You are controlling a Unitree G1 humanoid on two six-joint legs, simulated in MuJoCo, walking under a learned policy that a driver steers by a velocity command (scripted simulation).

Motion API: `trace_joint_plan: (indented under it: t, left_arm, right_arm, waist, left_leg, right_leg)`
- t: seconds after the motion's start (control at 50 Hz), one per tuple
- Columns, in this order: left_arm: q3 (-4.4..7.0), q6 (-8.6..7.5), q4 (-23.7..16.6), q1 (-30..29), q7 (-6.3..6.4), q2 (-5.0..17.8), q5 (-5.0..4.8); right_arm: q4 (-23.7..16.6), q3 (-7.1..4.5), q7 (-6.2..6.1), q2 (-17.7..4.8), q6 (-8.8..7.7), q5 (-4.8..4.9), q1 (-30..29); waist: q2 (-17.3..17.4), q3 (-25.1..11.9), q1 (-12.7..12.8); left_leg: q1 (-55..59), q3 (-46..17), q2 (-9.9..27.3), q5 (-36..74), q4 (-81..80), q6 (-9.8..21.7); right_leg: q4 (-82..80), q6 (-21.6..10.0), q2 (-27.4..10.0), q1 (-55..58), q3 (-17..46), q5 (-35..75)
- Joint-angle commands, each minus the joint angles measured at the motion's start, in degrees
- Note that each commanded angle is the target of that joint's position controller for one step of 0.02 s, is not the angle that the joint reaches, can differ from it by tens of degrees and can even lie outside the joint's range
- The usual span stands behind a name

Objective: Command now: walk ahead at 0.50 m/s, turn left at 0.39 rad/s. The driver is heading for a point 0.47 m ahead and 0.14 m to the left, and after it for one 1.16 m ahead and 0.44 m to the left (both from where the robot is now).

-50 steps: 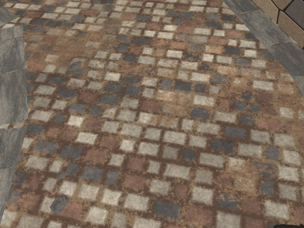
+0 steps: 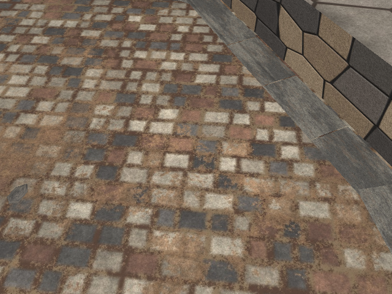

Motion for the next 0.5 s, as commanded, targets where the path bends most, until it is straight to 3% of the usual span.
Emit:
trace_joint_plan:
  t: [0.02, 0.1, 0.14, 0.18, 0.2, 0.22, 0.24, 0.26, 0.28, 0.3, 0.32, 0.34, 0.36, 0.42, 0.5]
  left_arm:
    - [1.98, -0.94, -3.21, -2.96, 0.80, 8.63, -0.37]
    - [2.51, 0.56, -0.83, 0.41, 1.12, 9.73, -1.23]
    - [2.80, 1.54, -0.46, 0.15, 1.42, 10.59, -1.60]
    - [3.23, 2.47, -0.88, -0.99, 2.06, 12.35, -1.66]
    - [3.20, 3.02, -1.14, -1.84, 2.39, 12.67, -1.71]
    - [2.77, 2.94, -1.76, -1.82, 2.78, 12.09, -1.60]
    - [0.53, 1.66, -4.41, 2.90, 2.13, 5.25, 0.43]
    - [-0.52, -0.89, -5.66, 1.72, 1.12, 4.52, -0.42]
    - [0.70, -2.35, -7.03, -5.36, 0.30, 8.89, -2.86]
    - [0.41, -3.01, -8.00, -7.94, 0.22, 8.55, -3.15]
    - [0.52, -3.03, -7.48, -8.29, 0.69, 8.24, -1.80]
    - [1.11, -2.45, -7.22, -7.75, 1.00, 8.99, -0.72]
    - [1.30, -1.63, -7.26, -6.71, 0.93, 8.82, -0.42]
    - [0.87, -0.08, -7.87, -6.90, 1.14, 6.55, 0.12]
    - [-0.19, -0.25, -10.17, -15.94, 0.86, 4.33, -0.04]
  right_arm:
    - [-4.47, 0.15, 0.90, -1.14, -0.59, -0.20, -4.42]
    - [-8.24, 0.42, 2.17, -1.05, -0.56, -0.05, -10.14]
    - [-9.87, 0.11, 2.87, -1.73, -0.53, 0.03, -10.69]
    - [-10.03, -1.07, 3.07, -3.84, -0.24, 0.03, -6.20]
    - [-8.49, -2.44, 2.84, -6.09, -0.16, 0.17, 1.14]
    - [-6.30, -4.46, 1.94, -10.05, 0.08, 0.21, 10.63]
    - [-5.70, -6.08, 0.77, -17.02, 0.36, 0.15, 14.95]
    - [-7.17, -5.28, 0.97, -16.17, -0.25, 0.13, 15.51]
    - [-6.84, -4.13, 1.05, -11.87, -0.57, -0.40, 14.98]
    - [-6.98, -3.59, 0.93, -9.81, -0.83, -0.15, 11.91]
    - [-7.87, -3.00, 0.81, -8.05, -0.79, -0.01, 7.65]
    - [-8.96, -2.39, 0.61, -6.30, -0.71, -0.43, 4.54]
    - [-9.85, -2.22, 0.43, -5.97, -0.64, -0.94, 3.14]
    - [-9.83, -2.79, -0.38, -7.73, -1.00, -0.74, 3.49]
    - [-8.77, -3.15, -1.48, -8.73, -0.52, 0.00, 6.55]
  waist:
    - [-5.07, 3.55, -0.05]
    - [-4.81, 5.33, 1.96]
    - [-5.87, 4.71, 1.11]
    - [-8.44, 0.21, -2.08]
    - [-8.23, -3.91, -6.35]
    - [-5.97, -9.02, -10.96]
    - [8.17, -15.24, -8.12]
    - [8.85, -24.25, -7.96]
    - [3.41, -18.61, -10.50]
    - [1.08, -11.56, -8.89]
    - [-2.75, -6.91, -6.07]
    - [-2.28, -4.48, -3.85]
    - [-0.99, -3.76, -2.26]
    - [-0.55, -2.49, -1.31]
    - [1.23, -0.77, -4.69]
  left_leg:
    - [1.91, 1.92, 0.19, 7.17, -7.30, 0.53]
    - [-1.28, 4.51, -0.51, 1.89, -12.75, 2.46]
    - [0.14, 6.95, -1.97, -3.98, -14.02, 4.06]
    - [8.90, 10.85, -6.09, -9.96, -13.61, 6.31]
    - [18.95, 11.97, -8.71, -9.28, -15.72, 8.00]
    - [35.42, 7.94, -8.32, -5.99, -18.15, 10.55]
    - [57.89, -18.32, 7.01, -5.22, -18.29, 19.20]
    - [66.89, -44.23, 15.00, -12.67, -29.00, 26.69]
    - [63.91, -36.43, 12.77, -12.88, -31.04, 22.56]
    - [55.54, -28.09, 10.37, -9.89, -31.13, 20.15]
    - [46.14, -21.98, 7.88, -4.96, -31.69, 18.22]
    - [38.86, -17.89, 6.02, 0.30, -33.04, 17.39]
    - [34.30, -16.47, 4.85, 2.49, -34.49, 17.37]
    - [27.46, -11.76, 2.88, 8.10, -36.40, 17.71]
    - [25.00, -8.13, -0.82, 2.37, -35.51, 14.12]
  right_leg:
    - [-6.77, -7.06, -15.97, -3.04, 2.89, 15.34]
    - [-3.43, -6.11, -18.53, 5.86, 0.65, 18.89]
    - [0.82, -5.00, -19.38, 9.01, -0.71, 28.77]
    - [10.28, -3.44, -19.00, 9.93, -2.56, 49.33]
    - [20.33, -2.12, -17.52, 7.66, -4.03, 54.43]
    - [34.26, 0.16, -15.25, -2.03, -4.79, 46.99]
    - [56.08, 3.82, -7.63, -26.50, -3.75, 4.35]
    - [67.54, 4.63, 0.52, -39.13, 9.46, -23.29]
    - [68.55, 3.25, -3.28, -45.01, 13.93, -19.08]
    - [64.27, 2.22, -5.71, -45.49, 12.95, -14.03]
    - [58.98, 2.41, -7.93, -42.25, 12.43, -10.63]
    - [55.10, 2.91, -9.33, -37.77, 12.30, -8.51]
    - [53.41, 3.47, -9.74, -34.41, 12.33, -7.27]
    - [46.17, 5.97, -9.00, -32.19, 10.56, -2.92]
    - [28.04, 7.02, -5.95, -29.63, 10.00, 12.12]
